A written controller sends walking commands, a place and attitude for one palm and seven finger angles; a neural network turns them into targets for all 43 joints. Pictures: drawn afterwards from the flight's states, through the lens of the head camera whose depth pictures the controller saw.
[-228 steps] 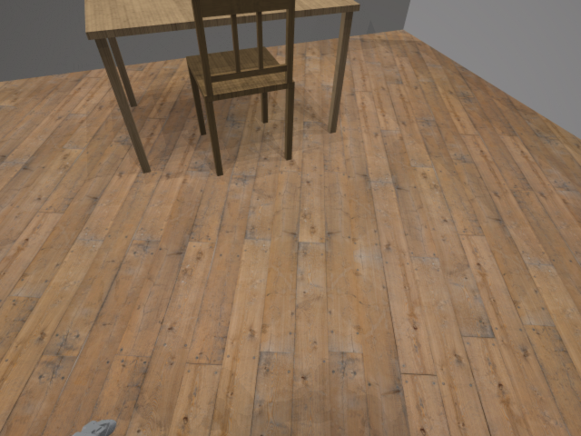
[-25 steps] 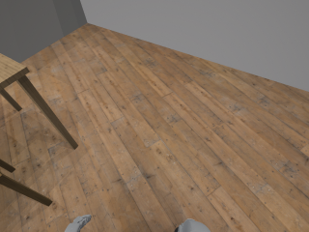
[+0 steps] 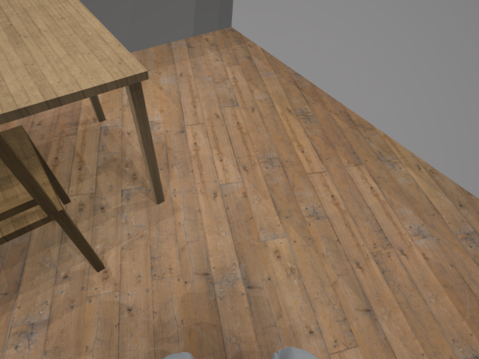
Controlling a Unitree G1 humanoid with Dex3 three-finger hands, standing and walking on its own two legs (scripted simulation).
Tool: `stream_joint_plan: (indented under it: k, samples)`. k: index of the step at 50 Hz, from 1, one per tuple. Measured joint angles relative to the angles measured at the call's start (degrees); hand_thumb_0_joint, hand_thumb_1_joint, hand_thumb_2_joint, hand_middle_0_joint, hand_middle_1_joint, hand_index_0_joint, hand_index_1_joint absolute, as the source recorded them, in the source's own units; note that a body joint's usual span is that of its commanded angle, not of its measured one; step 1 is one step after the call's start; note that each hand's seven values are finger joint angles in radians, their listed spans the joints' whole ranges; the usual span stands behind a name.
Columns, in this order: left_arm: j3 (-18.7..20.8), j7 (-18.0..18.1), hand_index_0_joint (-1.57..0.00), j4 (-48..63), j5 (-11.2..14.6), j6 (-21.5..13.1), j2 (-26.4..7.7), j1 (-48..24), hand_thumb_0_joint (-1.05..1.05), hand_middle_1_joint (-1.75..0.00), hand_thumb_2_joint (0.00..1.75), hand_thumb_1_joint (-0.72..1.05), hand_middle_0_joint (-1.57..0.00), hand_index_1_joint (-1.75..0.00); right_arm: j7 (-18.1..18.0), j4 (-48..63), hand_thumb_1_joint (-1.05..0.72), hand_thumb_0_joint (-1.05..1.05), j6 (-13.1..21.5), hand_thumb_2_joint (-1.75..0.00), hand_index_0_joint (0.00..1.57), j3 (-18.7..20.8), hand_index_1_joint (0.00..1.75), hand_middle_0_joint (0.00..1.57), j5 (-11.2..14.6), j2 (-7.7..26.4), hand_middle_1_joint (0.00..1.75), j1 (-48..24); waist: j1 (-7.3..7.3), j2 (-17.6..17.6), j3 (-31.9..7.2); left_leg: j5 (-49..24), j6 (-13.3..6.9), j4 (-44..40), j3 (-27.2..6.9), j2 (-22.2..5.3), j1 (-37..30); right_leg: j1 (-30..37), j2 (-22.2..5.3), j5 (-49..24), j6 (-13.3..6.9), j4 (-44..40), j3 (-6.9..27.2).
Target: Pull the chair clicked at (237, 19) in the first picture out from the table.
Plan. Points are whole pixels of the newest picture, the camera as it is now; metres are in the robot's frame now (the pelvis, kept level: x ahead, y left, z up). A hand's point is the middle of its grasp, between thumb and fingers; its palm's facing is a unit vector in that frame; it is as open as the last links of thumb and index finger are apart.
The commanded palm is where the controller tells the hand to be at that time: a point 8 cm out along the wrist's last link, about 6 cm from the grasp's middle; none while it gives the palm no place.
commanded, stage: turn to face it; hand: left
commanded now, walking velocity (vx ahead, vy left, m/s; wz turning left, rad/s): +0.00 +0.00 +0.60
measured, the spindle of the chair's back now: out of the picture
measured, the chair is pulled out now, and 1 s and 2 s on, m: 0.00 0.00 0.00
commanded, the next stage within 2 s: take the last steps up to it in 1.14 s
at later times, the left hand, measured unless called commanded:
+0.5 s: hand out of the picture +0.01 +0.17 -0.13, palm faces +0.31 -0.91 -0.29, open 7.4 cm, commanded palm none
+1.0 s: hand out of the picture -0.11 +0.21 -0.15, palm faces +0.55 -0.79 -0.27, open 7.4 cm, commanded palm none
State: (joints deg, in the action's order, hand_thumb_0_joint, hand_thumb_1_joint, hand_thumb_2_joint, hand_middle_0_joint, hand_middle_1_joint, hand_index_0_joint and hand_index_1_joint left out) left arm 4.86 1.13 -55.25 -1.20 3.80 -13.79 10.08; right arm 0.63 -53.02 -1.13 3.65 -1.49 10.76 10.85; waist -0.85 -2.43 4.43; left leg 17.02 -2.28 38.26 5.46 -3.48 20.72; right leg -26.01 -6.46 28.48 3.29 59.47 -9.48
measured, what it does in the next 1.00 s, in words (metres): steps on the spot, turning left: right foot, then left foot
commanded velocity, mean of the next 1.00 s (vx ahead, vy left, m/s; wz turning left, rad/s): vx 0.00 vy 0.00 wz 0.49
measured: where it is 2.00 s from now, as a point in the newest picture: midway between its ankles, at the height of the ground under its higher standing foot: outside the picture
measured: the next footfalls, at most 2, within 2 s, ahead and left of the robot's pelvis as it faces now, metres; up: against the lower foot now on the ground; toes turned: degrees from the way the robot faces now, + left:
right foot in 0.34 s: +0.05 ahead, -0.16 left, +0.00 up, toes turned +10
left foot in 0.70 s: -0.06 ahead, +0.09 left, +0.00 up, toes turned +32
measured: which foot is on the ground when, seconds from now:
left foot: down 0.00-0.32, up 0.34-0.68, down 0.70-1.00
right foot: up 0.00-0.32, down 0.34-0.72, up 0.74-1.00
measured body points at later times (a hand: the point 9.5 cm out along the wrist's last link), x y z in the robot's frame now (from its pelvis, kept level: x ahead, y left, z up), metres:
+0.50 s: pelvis -0.02 -0.05 +0.01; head +0.01 -0.07 +0.46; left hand -0.01 +0.21 -0.11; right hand +0.14 -0.29 -0.14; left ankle -0.05 +0.08 -0.64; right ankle +0.01 -0.17 -0.72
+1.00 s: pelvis -0.05 -0.02 +0.02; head -0.03 +0.02 +0.47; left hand -0.14 +0.25 -0.13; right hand +0.15 -0.18 -0.12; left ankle -0.09 +0.07 -0.72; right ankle +0.02 -0.16 -0.66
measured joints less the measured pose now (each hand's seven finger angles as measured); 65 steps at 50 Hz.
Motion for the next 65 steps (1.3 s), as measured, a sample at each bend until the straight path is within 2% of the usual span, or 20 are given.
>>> stream_joint_plan:
  k: [2,5,10,15,17,20,23,25,32,35,36,38,40,43,47,54,57,59,62,65]
  samples:
    - [0.29,-0.27,-0.20,0.25,0.01,-0.07,-0.66,0.11,0.00,-0.30,0.90,0.91,-0.20,-0.30,-0.27,-0.08,-0.90,0.00,-0.13,-0.90,0.20,-0.29,0.30,0.20,0.12,0.23,0.29,0.23,0.21,0.53,0.13,-2.23,0.10,-3.43,-1.16,0.83,-0.85,-1.95,0.93,-3.09,0.70,4.12,3.10]
    - [0.34,-0.41,-0.20,0.98,0.21,-0.43,-1.26,0.56,0.01,-0.30,0.90,0.91,-0.20,-0.30,-0.37,-0.31,-0.90,0.00,-0.50,-0.90,0.20,-0.48,0.30,0.20,0.27,0.70,0.29,0.41,0.53,1.42,-0.15,-4.96,-0.19,-7.79,-2.70,1.95,-1.98,-2.03,1.43,-5.53,1.53,3.30,6.02]
    - [0.14,0.08,-0.19,1.88,0.55,-0.39,-1.59,0.23,0.01,-0.30,0.90,0.91,-0.20,-0.30,-0.10,-0.09,-0.90,0.00,-0.88,-0.90,0.20,-0.20,0.30,0.20,0.23,1.27,0.30,0.34,-0.16,2.73,-0.53,-7.30,0.27,-10.51,-5.83,3.30,-2.22,2.03,2.33,-3.75,1.98,-6.11,8.29]
    - [-0.80,0.28,-0.20,3.51,1.05,-1.30,-0.50,-1.02,0.01,-0.30,0.90,0.91,-0.20,-0.30,0.31,0.16,-0.90,0.00,-1.87,-0.90,0.20,0.45,0.30,0.20,0.32,2.36,0.30,0.10,-1.02,4.33,-0.72,-8.04,1.80,-9.00,-9.65,4.63,-0.26,8.66,4.32,-5.73,1.19,-20.51,8.26]
    - [-1.26,0.30,-0.20,4.59,0.78,-2.36,-0.08,-0.65,0.01,-0.30,0.90,0.91,-0.20,-0.30,0.50,0.37,-0.90,0.00,-2.47,-0.90,0.20,0.92,0.30,0.20,0.70,2.87,0.30,0.27,-0.70,4.31,-1.32,-5.53,2.73,-5.41,-10.49,5.71,1.91,11.91,4.07,-11.19,-0.25,-28.80,7.76]
    - [-2.46,0.46,-0.20,4.84,0.17,-2.55,1.95,0.01,0.00,-0.30,0.90,0.91,-0.20,-0.30,0.67,0.04,-0.90,0.00,-3.65,-0.90,0.20,1.96,0.30,0.20,0.55,4.45,0.30,0.15,-0.79,5.95,-1.36,5.96,3.87,11.51,-9.77,6.26,7.04,12.34,3.18,-11.15,-2.31,-27.12,5.02]
    - [-3.08,0.46,-0.20,4.74,0.05,-2.47,2.97,1.34,0.00,-0.30,0.90,0.91,-0.20,-0.30,1.25,-0.12,-0.90,0.00,-4.14,-0.90,0.20,2.36,0.30,0.20,0.31,5.22,0.29,-0.06,-0.79,5.60,-1.57,5.28,4.99,24.90,-7.00,4.96,9.89,13.87,1.59,-11.23,-2.37,-28.64,3.19]
    - [-3.29,0.48,-0.20,4.54,-0.14,-2.46,3.12,1.74,0.01,-0.30,0.90,0.91,-0.20,-0.30,1.51,0.09,-0.90,0.00,-4.08,-0.90,0.20,2.36,0.30,0.20,0.38,5.19,0.29,-0.23,-0.98,4.69,-1.18,4.78,5.70,27.06,-5.68,3.63,9.55,14.41,0.44,-11.54,-2.26,-29.23,1.99]
    - [-3.41,-0.07,-0.20,4.63,-0.57,-2.74,2.17,2.35,0.00,-0.30,0.90,0.90,-0.21,-0.30,1.71,0.39,-0.90,0.00,-4.07,-0.90,0.20,1.31,0.30,0.19,0.84,4.53,0.29,-2.12,0.44,1.56,1.29,8.22,6.23,10.73,-2.58,1.20,1.31,13.25,-3.34,-10.79,-0.95,-27.11,-2.19]
    - [-2.86,-0.26,-0.20,4.36,-0.29,-2.38,0.94,3.24,0.00,-0.30,0.90,0.90,-0.21,-0.30,1.71,1.22,-0.90,0.00,-3.06,-0.90,0.20,0.66,0.30,0.19,0.96,4.40,0.29,-2.90,1.00,0.76,1.65,2.78,5.32,-1.19,-1.33,1.53,-4.10,11.33,-4.95,-9.03,0.51,-23.19,-3.84]
    - [-2.52,-0.33,-0.20,4.10,0.02,-1.99,0.22,3.42,0.00,-0.30,0.90,0.90,-0.21,-0.30,1.63,1.41,-0.90,0.00,-2.37,-0.90,0.20,0.57,0.30,0.20,0.86,4.13,0.29,-3.17,1.00,0.09,1.68,2.33,2.96,-2.90,-1.19,2.19,-4.50,9.81,-5.78,-8.15,0.82,-20.30,-3.38]
    - [-1.86,-0.05,-0.20,3.16,0.22,-0.55,-1.36,3.04,0.01,-0.30,0.90,0.90,-0.21,-0.30,1.41,1.70,-0.90,0.00,-1.37,-0.90,0.20,0.00,0.30,0.20,0.90,3.03,0.29,-3.77,1.60,-1.29,2.45,2.75,0.75,-1.30,-1.42,2.97,-3.61,5.72,-4.72,-0.18,1.25,-10.78,1.41]
    - [-1.37,0.27,-0.20,2.11,0.18,0.46,-2.32,2.69,0.01,-0.30,0.90,0.91,-0.20,-0.30,0.88,1.92,-0.90,0.00,-0.66,-0.90,0.20,-0.65,0.30,0.20,0.79,2.14,0.29,-3.53,1.68,-1.24,2.45,2.02,0.33,-2.57,-2.19,2.80,-4.19,2.32,-2.55,1.70,1.35,-2.33,4.17]
    - [-0.96,0.03,-0.20,1.44,0.36,0.55,-2.83,1.85,0.01,-0.30,0.90,0.91,-0.20,-0.30,0.05,1.73,-0.90,0.00,-0.53,-0.90,0.20,-1.29,0.30,0.20,0.69,1.40,0.29,-2.70,1.38,-0.29,2.07,-0.69,0.32,-6.73,-3.85,2.93,-5.80,-0.54,-0.50,-1.85,1.56,3.78,6.09]
    - [-1.06,-0.22,-0.20,1.88,0.51,-0.03,-2.56,1.03,0.01,-0.30,0.90,0.91,-0.20,-0.30,-0.27,0.86,-0.90,0.00,-0.70,-0.90,0.20,-1.75,0.30,0.20,0.65,0.95,0.30,-1.60,1.19,0.81,1.12,-3.36,0.02,-10.92,-5.35,3.72,-7.50,-0.44,0.77,-4.77,1.95,1.58,7.33]
    - [-1.86,0.10,-0.20,2.46,0.75,-0.46,-0.60,-0.82,0.01,-0.30,0.90,0.91,-0.20,-0.30,-0.24,-0.51,-0.90,0.00,-1.38,-0.90,0.20,-1.71,0.30,0.20,0.30,0.59,0.30,0.15,-0.24,2.24,-0.22,-4.63,0.63,-11.81,-7.41,5.25,-7.63,5.43,3.07,-3.60,1.19,-12.19,7.72]
    - [-2.40,0.20,-0.20,2.84,0.94,-1.43,0.66,-0.91,0.01,-0.30,0.90,0.91,-0.20,-0.30,-0.19,-1.27,-0.90,0.00,-1.72,-0.90,0.20,-1.42,0.30,0.20,0.39,0.89,0.30,0.82,-0.56,3.05,-0.83,-4.12,1.50,-9.92,-8.17,5.83,-6.28,10.08,4.25,-8.16,0.47,-22.02,7.21]
    - [-2.76,0.39,-0.20,2.80,0.61,-2.59,1.60,-0.55,0.00,-0.30,0.90,0.91,-0.20,-0.30,-0.11,-1.91,-0.90,0.00,-1.87,-0.90,0.20,-1.06,0.30,0.20,0.86,1.36,0.30,1.19,-0.42,3.94,-1.19,-2.12,2.21,-6.28,-8.59,5.88,-4.37,12.76,4.76,-10.79,-1.80,-27.84,6.57]
    - [-3.82,0.30,-0.20,2.81,0.20,-3.04,3.32,0.42,0.00,-0.30,0.90,0.91,-0.20,-0.30,-0.14,-2.67,-0.90,0.00,-3.01,-0.90,0.20,-0.13,0.30,0.20,0.88,2.21,0.30,1.53,-0.81,5.44,-1.29,7.89,2.92,7.89,-9.16,6.26,0.59,13.06,4.53,-10.76,-4.70,-27.49,4.64]
    - [-3.95,0.36,-0.20,2.31,0.25,-3.19,4.30,1.80,0.00,-0.30,0.90,0.91,-0.20,-0.30,0.20,-3.69,-0.90,0.00,-3.45,-0.90,0.20,0.33,0.30,0.20,0.61,2.66,0.29,1.78,-0.52,5.32,-1.43,6.45,3.66,19.93,-8.28,5.32,3.95,14.49,3.95,-12.14,-5.03,-30.01,3.56]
